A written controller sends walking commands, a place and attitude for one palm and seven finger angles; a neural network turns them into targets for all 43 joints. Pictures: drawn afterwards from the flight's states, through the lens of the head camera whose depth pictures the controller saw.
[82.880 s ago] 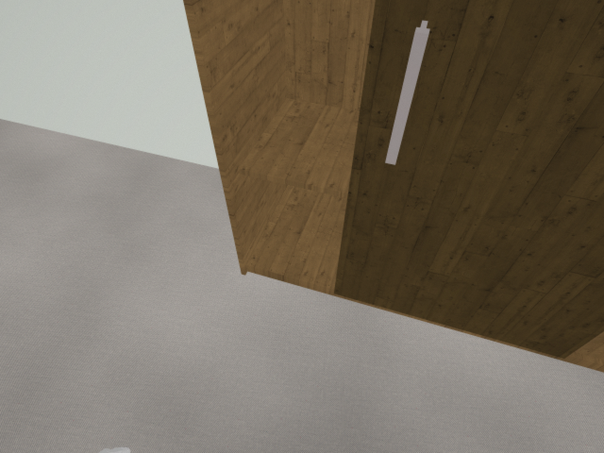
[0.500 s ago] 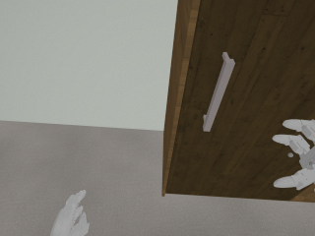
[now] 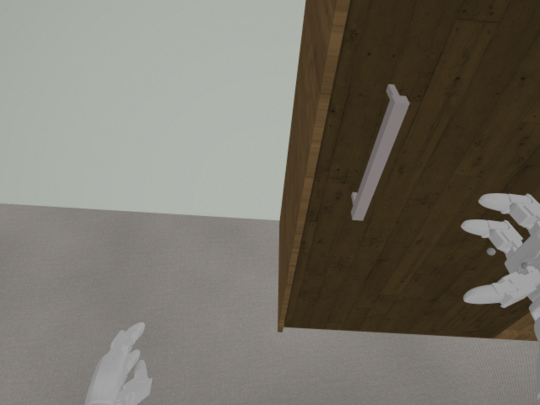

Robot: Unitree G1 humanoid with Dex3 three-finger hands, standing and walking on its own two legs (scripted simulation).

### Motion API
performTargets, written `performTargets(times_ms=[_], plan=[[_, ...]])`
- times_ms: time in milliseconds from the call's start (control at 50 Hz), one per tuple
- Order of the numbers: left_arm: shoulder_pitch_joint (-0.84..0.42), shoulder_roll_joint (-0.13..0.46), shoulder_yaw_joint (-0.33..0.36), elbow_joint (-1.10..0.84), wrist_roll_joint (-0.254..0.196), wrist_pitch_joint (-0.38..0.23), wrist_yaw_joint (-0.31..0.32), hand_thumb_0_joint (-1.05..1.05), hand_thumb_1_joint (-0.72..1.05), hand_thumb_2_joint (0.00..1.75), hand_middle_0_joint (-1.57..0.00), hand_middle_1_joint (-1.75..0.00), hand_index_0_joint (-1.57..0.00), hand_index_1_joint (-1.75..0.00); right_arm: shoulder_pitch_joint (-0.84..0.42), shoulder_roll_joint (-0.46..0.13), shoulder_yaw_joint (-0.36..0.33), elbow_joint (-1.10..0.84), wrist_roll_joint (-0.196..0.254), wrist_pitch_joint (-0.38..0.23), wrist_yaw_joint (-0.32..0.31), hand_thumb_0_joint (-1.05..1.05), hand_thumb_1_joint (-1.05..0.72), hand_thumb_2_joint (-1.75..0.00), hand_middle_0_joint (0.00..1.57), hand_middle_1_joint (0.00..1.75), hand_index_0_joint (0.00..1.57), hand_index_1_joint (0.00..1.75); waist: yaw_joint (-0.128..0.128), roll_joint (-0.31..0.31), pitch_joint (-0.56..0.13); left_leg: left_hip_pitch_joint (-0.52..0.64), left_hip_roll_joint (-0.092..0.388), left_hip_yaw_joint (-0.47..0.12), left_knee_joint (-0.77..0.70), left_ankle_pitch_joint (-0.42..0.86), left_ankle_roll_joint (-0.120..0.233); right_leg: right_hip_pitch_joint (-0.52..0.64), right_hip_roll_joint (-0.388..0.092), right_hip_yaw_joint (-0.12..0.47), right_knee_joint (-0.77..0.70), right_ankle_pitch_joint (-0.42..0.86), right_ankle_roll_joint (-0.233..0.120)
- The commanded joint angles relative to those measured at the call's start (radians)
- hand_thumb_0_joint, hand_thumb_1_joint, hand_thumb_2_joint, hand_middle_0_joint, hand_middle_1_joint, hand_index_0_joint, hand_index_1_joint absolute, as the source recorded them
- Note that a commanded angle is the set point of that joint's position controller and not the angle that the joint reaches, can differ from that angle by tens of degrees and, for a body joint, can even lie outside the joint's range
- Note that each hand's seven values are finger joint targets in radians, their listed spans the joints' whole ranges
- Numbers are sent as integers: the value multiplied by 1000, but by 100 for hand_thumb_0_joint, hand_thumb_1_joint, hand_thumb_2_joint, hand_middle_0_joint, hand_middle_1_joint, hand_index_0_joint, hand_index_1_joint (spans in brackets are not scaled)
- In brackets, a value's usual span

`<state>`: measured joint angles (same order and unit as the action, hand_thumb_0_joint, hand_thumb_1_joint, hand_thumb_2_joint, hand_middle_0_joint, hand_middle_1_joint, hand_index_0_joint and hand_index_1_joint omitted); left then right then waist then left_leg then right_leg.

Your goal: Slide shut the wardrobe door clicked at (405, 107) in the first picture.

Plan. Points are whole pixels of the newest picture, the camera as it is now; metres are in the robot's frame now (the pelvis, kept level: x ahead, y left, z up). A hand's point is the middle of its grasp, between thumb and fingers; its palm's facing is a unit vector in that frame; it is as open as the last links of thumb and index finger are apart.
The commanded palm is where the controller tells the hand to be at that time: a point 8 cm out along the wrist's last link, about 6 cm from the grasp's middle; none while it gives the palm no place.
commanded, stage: move the hooked fingers beside the handle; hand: right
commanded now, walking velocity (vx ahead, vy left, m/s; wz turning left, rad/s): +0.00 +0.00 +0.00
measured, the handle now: (372, 159) +0.51 -0.17 +0.11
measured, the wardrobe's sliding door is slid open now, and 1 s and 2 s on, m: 0.00 0.00 0.00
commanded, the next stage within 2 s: none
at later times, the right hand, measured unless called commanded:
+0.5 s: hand (459, 222) +0.35 -0.25 +0.14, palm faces +0.05 +1.00 -0.03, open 14.0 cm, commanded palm +0.32 -0.30 +0.13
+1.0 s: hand (426, 194) +0.41 -0.22 +0.13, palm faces +0.04 +1.00 -0.01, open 14.0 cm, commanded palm +0.39 -0.27 +0.13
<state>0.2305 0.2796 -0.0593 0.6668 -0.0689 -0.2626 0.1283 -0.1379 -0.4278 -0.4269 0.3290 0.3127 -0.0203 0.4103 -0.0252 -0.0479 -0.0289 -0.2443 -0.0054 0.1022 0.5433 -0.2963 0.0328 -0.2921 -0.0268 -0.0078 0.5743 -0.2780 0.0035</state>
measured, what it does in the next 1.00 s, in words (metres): stands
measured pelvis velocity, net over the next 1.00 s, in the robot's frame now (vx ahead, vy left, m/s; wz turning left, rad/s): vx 0.01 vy -0.02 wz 0.03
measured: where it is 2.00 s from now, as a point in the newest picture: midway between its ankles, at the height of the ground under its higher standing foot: outside the picture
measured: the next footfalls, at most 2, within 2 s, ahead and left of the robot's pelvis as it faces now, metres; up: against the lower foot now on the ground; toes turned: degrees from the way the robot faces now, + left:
none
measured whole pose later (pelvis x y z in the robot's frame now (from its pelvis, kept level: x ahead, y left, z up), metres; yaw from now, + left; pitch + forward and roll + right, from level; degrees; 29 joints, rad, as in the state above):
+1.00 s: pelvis +0.01 -0.02 +0.00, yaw +2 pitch +4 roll +1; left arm 0.30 0.26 -0.05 0.68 -0.06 -0.13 0.08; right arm -0.49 -0.38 -0.31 0.66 0.20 -0.10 0.24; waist 0.04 -0.02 -0.05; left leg -0.33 0.01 0.06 0.55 -0.29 0.01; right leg -0.36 -0.01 -0.04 0.59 -0.29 -0.02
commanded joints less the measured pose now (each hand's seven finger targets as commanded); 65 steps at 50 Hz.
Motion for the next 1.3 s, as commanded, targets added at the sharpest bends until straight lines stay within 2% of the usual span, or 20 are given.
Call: performTargets(times_ms=[0, 20, 80, 180, 280, 340, 380, 420, 440, 520, 580, 600, 620, 820, 920, 960, 1020, 1060, 1080, 1280], plan=[[-81, 114, 49, -149, 1, -61, 9, 0, 90, 90, -20, -30, -20, -30, -354, -258, -48, -200, 21, -85, -10, 0, 50, -30, 30, 120, 30, 120, 20, -10, -185, -5, 10, -80, -96, 176, -25, 100, 28, 26, -60, 136, -41], [-75, 118, 51, -147, -2, -57, 9, 0, 90, 90, -20, -30, -20, -30, -338, -257, -53, -162, 20, -79, -13, 0, 50, -30, 30, 120, 30, 120, 23, 12, -182, -7, 11, -81, -94, 180, -28, 88, 29, 23, -62, 134, -41], [-75, 118, 49, -151, -2, -48, 5, 0, 90, 90, -20, -30, -20, -30, -378, -269, -56, -135, 8, -74, -25, 0, 50, -30, 30, 120, 30, 120, 17, -21, -173, -13, 14, -79, -88, 176, -25, 76, 30, 22, -68, 130, -37], [-58, 116, 53, -162, 2, -34, -5, 0, 90, 90, -20, -30, -20, -30, -379, -270, -65, -138, -8, -77, -61, 0, 50, -30, 30, 120, 30, 120, 9, -16, -215, 7, 9, -69, -72, 225, -21, 86, 26, 21, -71, 177, -38], [-43, 114, 57, -163, 6, -24, -13, 0, 90, 90, -20, -30, -20, -30, -396, -240, -44, -158, -14, -88, -76, 0, 50, -30, 30, 120, 30, 120, 14, -23, -234, 13, 6, -67, -64, 272, -20, 102, 24, 15, -69, 217, -37], [-31, 120, 63, -153, 6, -13, -13, 0, 90, 90, -20, -30, -20, -30, -398, -263, -66, -137, -18, -82, -79, 0, 50, -30, 30, 120, 30, 120, 19, 4, -225, 14, 3, -68, -65, 286, -21, 92, 21, 12, -67, 225, -38], [-34, 112, 64, -160, 5, -12, -16, 0, 90, 90, -20, -30, -20, -30, -401, -218, -27, -169, -20, -83, -78, 0, 50, -30, 30, 120, 30, 120, 20, -46, -238, 8, 3, -62, -58, 300, -17, 117, 20, 13, -66, 254, -35], [-29, 112, 65, -157, 4, -9, -19, 0, 90, 90, -20, -30, -20, -30, -403, -181, 7, -168, -19, -79, -85, 0, 50, -30, 30, 120, 30, 120, 29, -15, -226, -8, 0, -58, -63, 290, -18, 117, 18, 15, -66, 245, -37], [-23, 119, 67, -146, 4, -5, -17, 0, 90, 90, -20, -30, -20, -30, -429, -213, -17, -149, -20, -76, -92, 0, 50, -30, 30, 120, 30, 120, 34, 4, -214, -18, -1, -57, -66, 272, -19, 108, 15, 20, -69, 229, -35], [-23, 120, 65, -137, 4, 7, -13, 0, 90, 90, -20, -30, -20, -30, -510, -200, 13, -136, -35, -80, -114, 0, 50, -30, 30, 120, 30, 120, 48, 0, -199, -43, -2, -58, -72, 219, -16, 108, 14, 27, -76, 188, -35], [-18, 115, 66, -136, 8, 11, -14, 0, 90, 90, -20, -30, -20, -30, -554, -181, 39, -138, -51, -92, -131, 0, 50, -30, 30, 120, 30, 120, 46, -54, -242, -42, 1, -57, -61, 226, -10, 143, 14, 38, -75, 219, -29], [-12, 115, 66, -128, 8, 17, -15, 0, 90, 90, -20, -30, -20, -30, -554, -175, 44, -122, -54, -95, -139, 0, 50, -30, 30, 120, 30, 120, 50, -8, -232, -42, -2, -56, -68, 225, -11, 137, 10, 37, -72, 216, -31], [-12, 116, 65, -126, 9, 19, -17, 0, 90, 90, -20, -30, -20, -30, -579, -153, 66, -101, -55, -95, -141, 0, 50, -30, 30, 120, 30, 120, 56, -14, -231, -47, -1, -56, -64, 229, -12, 135, 12, 37, -73, 215, -30], [18, 120, 65, -121, 12, 61, -29, 0, 90, 90, -20, -30, -20, -30, -688, -195, 42, 61, -83, -127, -172, 0, 50, -30, 30, 120, 30, 120, 52, -9, -255, -43, -2, -65, -53, 228, -7, 100, 14, 33, -64, 201, -28], [40, 125, 71, -115, 11, 81, -36, 0, 90, 90, -20, -30, -20, -30, -736, -185, 58, 119, -89, -148, -178, 0, 50, -30, 30, 120, 30, 120, 63, 12, -260, -52, -5, -67, -49, 241, -9, 87, 13, 30, -53, 206, -30], [47, 125, 70, -108, 10, 88, -37, 0, 90, 90, -20, -30, -20, -30, -818, -164, 95, 133, -97, -156, -180, 0, 50, -30, 30, 120, 30, 120, 82, -24, -255, -81, -3, -67, -46, 220, -9, 91, 14, 32, -53, 188, -27], [71, 132, 76, -100, 15, 101, -40, 0, 90, 90, -20, -30, -20, -30, -804, -217, 42, 181, -102, -167, -194, 0, 50, -30, 30, 120, 30, 120, 74, 21, -291, -52, -5, -71, -41, 247, -11, 75, 13, 27, -42, 208, -31], [78, 130, 77, -97, 15, 106, -42, 0, 90, 90, -20, -30, -20, -30, -868, -189, 74, 190, -105, -183, -194, 0, 50, -30, 30, 120, 30, 120, 87, 14, -286, -64, -5, -73, -38, 256, -13, 75, 15, 24, -39, 211, -33], [84, 132, 81, -96, 17, 109, -43, 0, 90, 90, -20, -30, -20, -30, -854, -219, 43, 197, -107, -191, -197, 0, 50, -30, 30, 120, 30, 120, 75, 4, -308, -56, -6, -74, -32, 262, -11, 81, 14, 25, -35, 221, -32], [129, 141, 85, -87, 18, 144, -52, 0, 90, 90, -20, -30, -20, -30, -923, -255, 28, 312, -120, -223, -189, 0, 50, -30, 30, 120, 30, 120, 94, -6, -301, -68, -7, -83, -20, 291, -13, 29, 15, 8, -15, 219, -36]])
